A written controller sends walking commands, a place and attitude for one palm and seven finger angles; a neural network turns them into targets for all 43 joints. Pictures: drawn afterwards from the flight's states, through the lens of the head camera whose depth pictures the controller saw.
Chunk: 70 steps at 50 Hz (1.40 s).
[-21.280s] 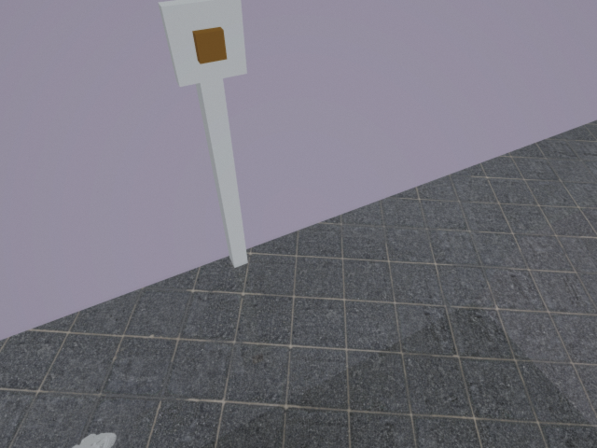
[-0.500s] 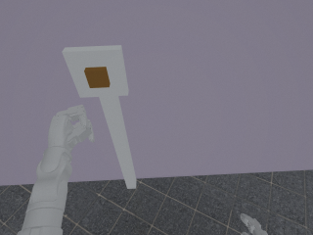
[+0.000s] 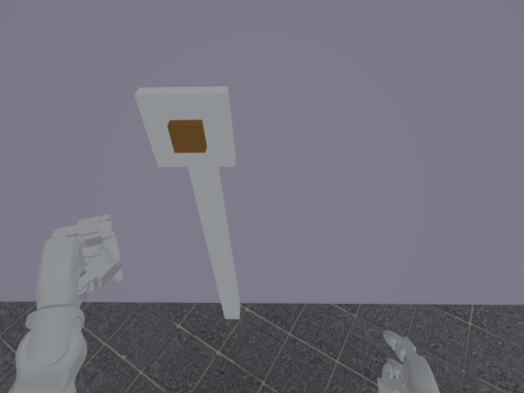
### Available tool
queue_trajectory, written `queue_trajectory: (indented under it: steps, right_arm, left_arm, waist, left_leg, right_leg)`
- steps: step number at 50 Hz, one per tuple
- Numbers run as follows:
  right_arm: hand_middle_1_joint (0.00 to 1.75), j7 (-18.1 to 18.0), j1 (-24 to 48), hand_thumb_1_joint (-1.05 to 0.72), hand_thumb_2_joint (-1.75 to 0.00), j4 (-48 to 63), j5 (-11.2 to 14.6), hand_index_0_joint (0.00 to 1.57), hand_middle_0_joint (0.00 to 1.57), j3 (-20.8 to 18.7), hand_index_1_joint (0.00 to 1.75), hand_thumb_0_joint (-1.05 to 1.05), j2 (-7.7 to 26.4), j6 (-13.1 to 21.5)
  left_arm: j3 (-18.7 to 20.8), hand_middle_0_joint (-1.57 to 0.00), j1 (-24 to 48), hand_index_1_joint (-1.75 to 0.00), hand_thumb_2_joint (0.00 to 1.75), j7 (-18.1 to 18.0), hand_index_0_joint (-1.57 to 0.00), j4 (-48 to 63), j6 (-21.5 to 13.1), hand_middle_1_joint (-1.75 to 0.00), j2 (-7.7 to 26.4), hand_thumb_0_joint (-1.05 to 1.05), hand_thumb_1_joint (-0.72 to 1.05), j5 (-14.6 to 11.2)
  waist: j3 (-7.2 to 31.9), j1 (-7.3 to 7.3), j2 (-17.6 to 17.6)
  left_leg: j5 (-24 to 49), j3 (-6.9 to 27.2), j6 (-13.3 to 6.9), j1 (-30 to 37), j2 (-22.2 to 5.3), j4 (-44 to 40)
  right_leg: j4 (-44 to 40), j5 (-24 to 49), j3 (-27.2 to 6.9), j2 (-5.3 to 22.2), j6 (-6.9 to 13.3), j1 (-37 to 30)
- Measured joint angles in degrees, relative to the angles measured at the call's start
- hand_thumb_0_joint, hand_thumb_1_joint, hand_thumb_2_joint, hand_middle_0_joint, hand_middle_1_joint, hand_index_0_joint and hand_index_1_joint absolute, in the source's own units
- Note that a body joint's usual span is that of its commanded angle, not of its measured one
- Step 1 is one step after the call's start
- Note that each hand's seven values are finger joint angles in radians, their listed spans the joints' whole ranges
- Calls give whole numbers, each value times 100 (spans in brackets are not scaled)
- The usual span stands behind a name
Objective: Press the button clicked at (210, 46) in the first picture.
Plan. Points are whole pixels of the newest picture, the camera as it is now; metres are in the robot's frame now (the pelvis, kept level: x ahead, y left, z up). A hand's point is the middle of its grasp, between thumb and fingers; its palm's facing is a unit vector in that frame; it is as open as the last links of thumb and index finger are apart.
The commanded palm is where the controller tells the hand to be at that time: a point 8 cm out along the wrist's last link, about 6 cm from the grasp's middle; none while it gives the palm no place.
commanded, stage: draw the hand back to the body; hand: left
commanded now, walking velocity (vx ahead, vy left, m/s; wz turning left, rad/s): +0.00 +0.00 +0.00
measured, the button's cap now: (188, 135) +0.54 +0.22 +0.13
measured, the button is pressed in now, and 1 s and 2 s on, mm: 0 0 0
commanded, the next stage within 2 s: step back with the hand held close in 0.56 s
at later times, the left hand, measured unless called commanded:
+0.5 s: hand (71, 289) +0.18 +0.25 +0.15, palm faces +0.44 -0.83 -0.35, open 3.1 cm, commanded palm +0.13 +0.28 +0.17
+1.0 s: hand (73, 292) +0.18 +0.25 +0.15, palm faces +0.30 -0.83 -0.48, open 3.1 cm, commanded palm +0.12 +0.29 +0.17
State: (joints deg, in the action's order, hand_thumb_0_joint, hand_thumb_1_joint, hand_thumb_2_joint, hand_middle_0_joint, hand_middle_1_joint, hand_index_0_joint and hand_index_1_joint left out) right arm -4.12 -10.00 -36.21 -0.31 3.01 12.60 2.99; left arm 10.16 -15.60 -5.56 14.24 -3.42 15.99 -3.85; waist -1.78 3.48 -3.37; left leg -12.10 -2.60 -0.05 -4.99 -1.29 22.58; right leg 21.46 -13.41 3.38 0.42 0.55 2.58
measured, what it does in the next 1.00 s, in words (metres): stands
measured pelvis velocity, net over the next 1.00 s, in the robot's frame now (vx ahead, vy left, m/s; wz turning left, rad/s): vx -0.01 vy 0.02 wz -0.01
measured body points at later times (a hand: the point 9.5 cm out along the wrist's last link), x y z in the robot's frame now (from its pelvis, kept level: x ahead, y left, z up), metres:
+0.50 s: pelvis +0.00 +0.00 +0.00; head -0.02 -0.02 +0.45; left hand +0.15 +0.29 +0.17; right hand +0.20 -0.21 -0.08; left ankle +0.01 +0.12 -0.74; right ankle -0.01 -0.11 -0.74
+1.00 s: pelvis -0.01 +0.02 +0.00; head +0.00 +0.01 +0.45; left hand +0.16 +0.29 +0.17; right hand +0.16 -0.23 -0.09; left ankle +0.01 +0.12 -0.74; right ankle -0.01 -0.11 -0.74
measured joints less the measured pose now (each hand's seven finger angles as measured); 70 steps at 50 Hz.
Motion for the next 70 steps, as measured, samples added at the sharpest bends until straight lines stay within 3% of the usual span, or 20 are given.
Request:
queue_trajectory:
  steps: [8,17,23,35,41,51,67,70]
  right_arm:
    - [30,46,-150,-91,-90,-26,-19,20,20,-105,30,2,7,-10]
    - [30,10,-184,-91,-90,40,1,20,20,-203,30,2,55,153]
    - [30,-34,-105,-91,-90,41,-3,20,20,-188,30,2,52,245]
    - [30,-22,-89,-91,-90,48,-33,20,20,-106,30,2,-69,283]
    - [30,67,-52,-91,-90,254,-16,20,20,-134,30,2,27,-66]
    - [30,4,-57,-91,-90,512,78,20,20,-391,30,2,130,-430]
    - [30,-10,-231,-91,-90,492,48,20,20,-279,30,2,0,-94]
    - [30,-41,-292,-91,-90,444,27,20,20,-257,30,2,-39,-10]
  left_arm:
    - [302,-130,-842,-150,89,-5,-131,666,-94,-150,105,2,89,7]
    - [584,-130,-1582,-150,89,-48,-131,1256,-195,-150,212,2,89,22]
    - [544,-131,-1440,-150,89,-104,-131,1199,-179,-150,118,2,89,69]
    - [543,-131,-1366,-150,89,-86,-131,1231,-169,-150,150,2,89,50]
    - [920,-131,-1481,-150,89,-58,-131,1314,-435,-150,308,2,89,68]
    - [896,-130,-2050,-150,89,-64,-131,1735,-498,-150,596,2,89,76]
    - [1028,-131,-2028,-150,89,-335,-131,2011,-922,-150,565,2,89,219]
    - [1085,-131,-1959,-150,89,-361,-131,1997,-979,-150,596,2,89,271]
  waist:
    - [62,-34,-23]
    - [126,45,-42]
    - [71,115,-34]
    - [50,79,-7]
    - [160,-122,-27]
    - [57,-317,129]
    - [84,-337,241]
    - [63,-379,267]
  left_leg:
    - [-89,-37,-11,39,-12,47]
    - [-176,-28,-19,-3,-24,171]
    - [-157,22,-24,-24,-4,194]
    - [-155,7,-6,-2,-29,184]
    - [-158,33,-28,-525,-79,366]
    - [-34,-103,-130,-1035,34,490]
    - [83,2,-236,-1824,-6,1106]
    - [157,60,-281,-1872,28,1094]
  right_leg:
    - [-19,-39,-39,-10,-19,-55]
    - [25,-84,-34,-18,-32,-53]
    - [42,-81,16,-1,-33,-55]
    - [28,-69,-3,-26,-17,-68]
    - [14,34,18,-72,-36,360]
    - [419,51,-113,63,-137,1035]
    - [761,277,-21,38,-169,1653]
    - [988,-13,-136,-45,-171,1739]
